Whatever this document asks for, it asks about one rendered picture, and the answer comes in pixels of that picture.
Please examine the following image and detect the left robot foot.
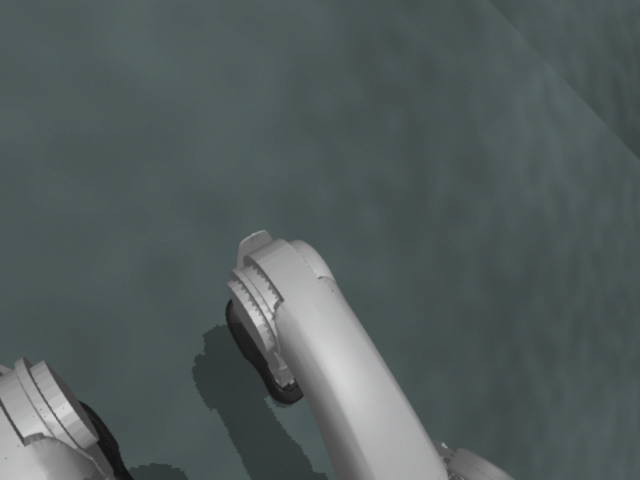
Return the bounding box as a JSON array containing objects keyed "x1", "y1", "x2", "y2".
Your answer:
[{"x1": 79, "y1": 401, "x2": 134, "y2": 480}]

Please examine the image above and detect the right robot foot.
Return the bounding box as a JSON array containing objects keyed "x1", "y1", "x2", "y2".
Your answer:
[{"x1": 226, "y1": 299, "x2": 304, "y2": 404}]

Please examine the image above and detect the right robot hand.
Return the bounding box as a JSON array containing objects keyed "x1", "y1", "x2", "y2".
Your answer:
[{"x1": 431, "y1": 439, "x2": 515, "y2": 480}]

